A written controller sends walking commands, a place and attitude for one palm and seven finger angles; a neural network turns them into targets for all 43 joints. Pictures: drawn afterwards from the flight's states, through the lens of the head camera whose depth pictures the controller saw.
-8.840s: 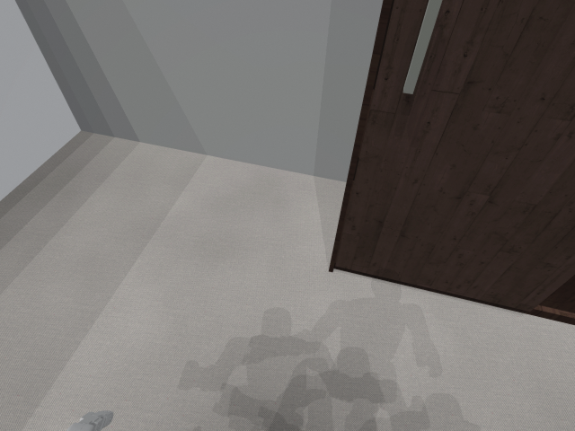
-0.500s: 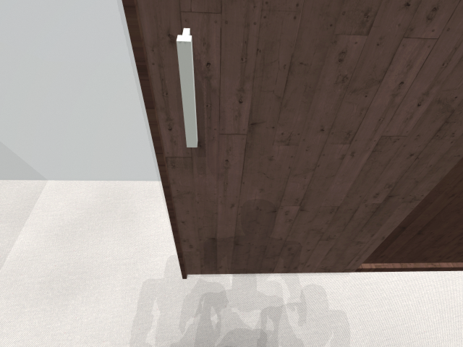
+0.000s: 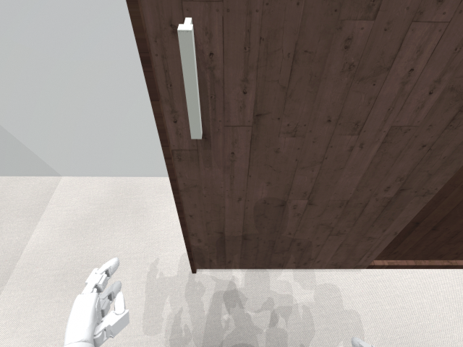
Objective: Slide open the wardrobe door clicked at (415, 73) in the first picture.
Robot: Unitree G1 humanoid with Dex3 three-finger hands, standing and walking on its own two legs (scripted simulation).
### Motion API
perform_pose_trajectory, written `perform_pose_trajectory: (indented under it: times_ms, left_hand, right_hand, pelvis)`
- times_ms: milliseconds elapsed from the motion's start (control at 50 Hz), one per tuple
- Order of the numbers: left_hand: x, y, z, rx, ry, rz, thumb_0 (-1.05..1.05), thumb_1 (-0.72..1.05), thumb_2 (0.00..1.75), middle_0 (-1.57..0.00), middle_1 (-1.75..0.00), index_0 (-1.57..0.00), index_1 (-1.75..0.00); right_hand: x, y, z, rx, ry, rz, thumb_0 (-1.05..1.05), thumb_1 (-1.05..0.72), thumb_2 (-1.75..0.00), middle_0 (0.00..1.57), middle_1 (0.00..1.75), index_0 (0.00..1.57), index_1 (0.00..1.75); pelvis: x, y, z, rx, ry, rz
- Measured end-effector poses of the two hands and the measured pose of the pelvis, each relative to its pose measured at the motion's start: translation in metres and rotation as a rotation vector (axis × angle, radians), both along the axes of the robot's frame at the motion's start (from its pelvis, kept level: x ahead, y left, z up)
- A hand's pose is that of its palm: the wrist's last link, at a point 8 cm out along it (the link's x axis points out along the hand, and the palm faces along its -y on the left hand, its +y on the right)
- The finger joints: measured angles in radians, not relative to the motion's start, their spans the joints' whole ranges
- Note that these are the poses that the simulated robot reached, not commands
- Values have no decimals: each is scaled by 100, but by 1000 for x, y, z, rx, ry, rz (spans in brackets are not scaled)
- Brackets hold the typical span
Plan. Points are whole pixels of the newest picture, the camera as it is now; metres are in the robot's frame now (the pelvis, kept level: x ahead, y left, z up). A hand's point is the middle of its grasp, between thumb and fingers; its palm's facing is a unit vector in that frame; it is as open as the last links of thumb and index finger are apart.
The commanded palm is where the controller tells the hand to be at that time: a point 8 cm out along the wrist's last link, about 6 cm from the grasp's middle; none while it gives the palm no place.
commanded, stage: raise the hand with hooked fingers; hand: left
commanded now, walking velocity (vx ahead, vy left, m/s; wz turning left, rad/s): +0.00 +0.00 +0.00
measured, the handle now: (192, 84) +0.51 +0.11 +0.20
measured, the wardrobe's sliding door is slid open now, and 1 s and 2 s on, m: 0.00 0.00 0.00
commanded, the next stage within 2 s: move the hooked fingers beside the handle in 1.94 s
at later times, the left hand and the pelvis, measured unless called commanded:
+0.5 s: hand (111, 288) +0.19 +0.20 +0.05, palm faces +0.04 -1.00 -0.07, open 10.0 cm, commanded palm +0.16 +0.25 +0.06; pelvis -0.02 -0.03 -0.04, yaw +1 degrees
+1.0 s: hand (65, 234) +0.23 +0.24 +0.14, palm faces +0.10 -0.99 -0.06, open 13.0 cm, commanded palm +0.20 +0.29 +0.15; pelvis -0.01 -0.01 -0.01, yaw +0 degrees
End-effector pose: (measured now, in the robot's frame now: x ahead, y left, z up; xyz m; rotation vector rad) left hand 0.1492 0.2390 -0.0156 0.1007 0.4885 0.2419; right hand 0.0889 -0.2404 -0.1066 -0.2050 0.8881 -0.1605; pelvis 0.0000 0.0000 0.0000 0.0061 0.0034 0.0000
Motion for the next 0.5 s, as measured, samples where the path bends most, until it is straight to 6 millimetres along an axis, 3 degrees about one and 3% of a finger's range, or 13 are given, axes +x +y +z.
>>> perform_pose_trajectory:
  times_ms: [60,100,160,240,280,340,420,500]
  left_hand:
    - [39,-7,44,-24,-376,-91,1,83,86,-20,-36,-20,-36]
    - [46,-14,53,-49,-545,-179,1,79,85,-21,-38,-20,-38]
    - [34,-17,39,-70,-577,-264,0,73,82,-21,-42,-21,-42]
    - [-2,-5,9,-102,-415,-179,0,64,79,-22,-48,-22,-48]
    - [-18,3,6,-76,-381,-108,1,59,77,-23,-51,-22,-51]
    - [-26,12,22,-17,-443,-65,1,52,74,-23,-55,-23,-55]
    - [-9,11,51,10,-550,-137,1,42,70,-23,-61,-23,-61]
    - [21,10,68,-18,-521,-224,1,33,66,-24,-67,-24,-67]
  right_hand:
    - [30,-5,11,-5,-162,39,1,-91,-90,20,30,20,30]
    - [49,-11,16,-11,-250,63,1,-90,-90,20,30,20,30]
    - [72,-19,20,-23,-351,85,1,-90,-90,20,30,20,30]
    - [93,-23,24,-42,-412,107,1,-90,-90,20,30,20,30]
    - [97,-21,24,-53,-417,125,1,-90,-90,20,30,20,30]
    - [97,-16,18,-61,-398,160,1,-91,-90,20,30,20,30]
    - [87,-6,6,-38,-345,182,1,-90,-90,20,30,20,30]
    - [70,-1,-1,5,-300,144,1,-90,-90,21,30,21,30]
  pelvis:
    - [-10,-5,-12,-9,62,-3]
    - [-17,-9,-24,-13,100,-15]
    - [-24,-14,-42,-13,127,-24]
    - [-25,-20,-53,-21,124,-10]
    - [-23,-23,-54,-30,116,0]
    - [-22,-27,-54,-47,101,19]
    - [-22,-30,-50,-60,81,36]
    - [-19,-31,-41,-51,71,26]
